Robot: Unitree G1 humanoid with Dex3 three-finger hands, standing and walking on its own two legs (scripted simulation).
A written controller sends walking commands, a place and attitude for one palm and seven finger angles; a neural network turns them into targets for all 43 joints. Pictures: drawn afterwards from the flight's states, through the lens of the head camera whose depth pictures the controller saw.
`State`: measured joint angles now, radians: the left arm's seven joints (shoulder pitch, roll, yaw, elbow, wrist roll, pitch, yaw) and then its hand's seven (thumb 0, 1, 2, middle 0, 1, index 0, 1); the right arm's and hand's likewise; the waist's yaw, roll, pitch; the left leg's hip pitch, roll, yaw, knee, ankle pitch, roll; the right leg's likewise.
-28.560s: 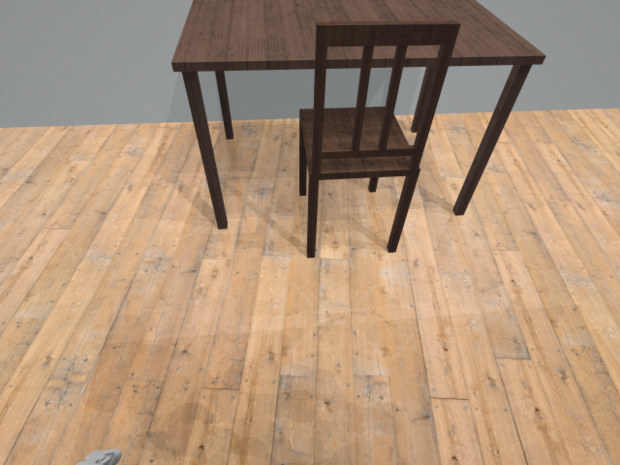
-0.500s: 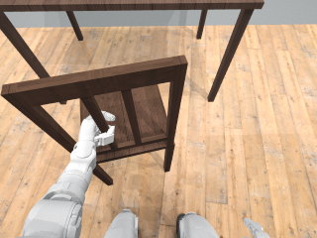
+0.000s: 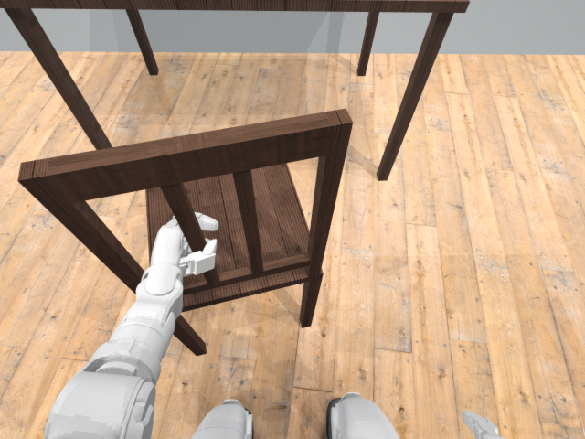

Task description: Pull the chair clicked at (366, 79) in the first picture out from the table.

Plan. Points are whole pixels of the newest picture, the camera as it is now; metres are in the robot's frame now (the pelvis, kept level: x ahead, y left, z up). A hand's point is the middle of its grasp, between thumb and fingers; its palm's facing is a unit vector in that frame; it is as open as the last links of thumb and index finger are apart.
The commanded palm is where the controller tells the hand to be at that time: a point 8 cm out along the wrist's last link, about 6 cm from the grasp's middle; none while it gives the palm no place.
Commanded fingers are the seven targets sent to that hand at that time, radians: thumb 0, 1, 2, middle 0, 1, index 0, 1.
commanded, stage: step backward, pulling the chair out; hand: left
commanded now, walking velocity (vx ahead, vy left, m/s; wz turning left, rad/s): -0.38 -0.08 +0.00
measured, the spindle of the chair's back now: (196, 240) +0.41 +0.15 -0.05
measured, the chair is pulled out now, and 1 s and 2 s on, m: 0.47 0.61 0.61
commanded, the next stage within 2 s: stop walking, hand still on the chair in 0.22 s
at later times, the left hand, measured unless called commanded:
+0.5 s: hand (191, 320) +0.28 +0.14 -0.05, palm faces +0.03 -0.98 -0.20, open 5.5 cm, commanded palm +0.25 +0.19 -0.03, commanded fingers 0.00 0.90 0.90 -0.50 -1.45 -0.50 -1.45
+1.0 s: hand (192, 342) +0.25 +0.14 -0.05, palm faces +0.04 -0.98 -0.19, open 5.5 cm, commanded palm +0.22 +0.19 -0.03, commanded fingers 0.00 0.90 0.90 -0.50 -1.45 -0.50 -1.45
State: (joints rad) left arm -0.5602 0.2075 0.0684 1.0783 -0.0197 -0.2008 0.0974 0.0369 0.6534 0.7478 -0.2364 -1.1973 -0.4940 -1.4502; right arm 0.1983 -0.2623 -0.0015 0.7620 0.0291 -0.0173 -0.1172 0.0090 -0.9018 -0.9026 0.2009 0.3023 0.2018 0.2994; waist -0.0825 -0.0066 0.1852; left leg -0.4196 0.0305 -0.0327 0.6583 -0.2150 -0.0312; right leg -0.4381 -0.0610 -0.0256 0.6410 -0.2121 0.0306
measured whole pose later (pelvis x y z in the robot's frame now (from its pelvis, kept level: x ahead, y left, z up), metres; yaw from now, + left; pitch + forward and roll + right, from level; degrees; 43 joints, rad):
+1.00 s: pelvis -0.04 -0.01 +0.02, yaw -4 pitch -3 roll +0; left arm -0.13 0.17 0.04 0.81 -0.03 -0.16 0.10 0.06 0.65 0.75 -0.23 -1.18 -0.49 -1.45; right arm 0.20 -0.23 0.00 0.70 0.03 -0.02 -0.11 0.01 -0.90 -0.90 0.20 0.30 0.20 0.30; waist -0.02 0.01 0.07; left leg -0.24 0.06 0.01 0.50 -0.21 -0.04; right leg -0.21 -0.02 0.00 0.49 -0.24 0.02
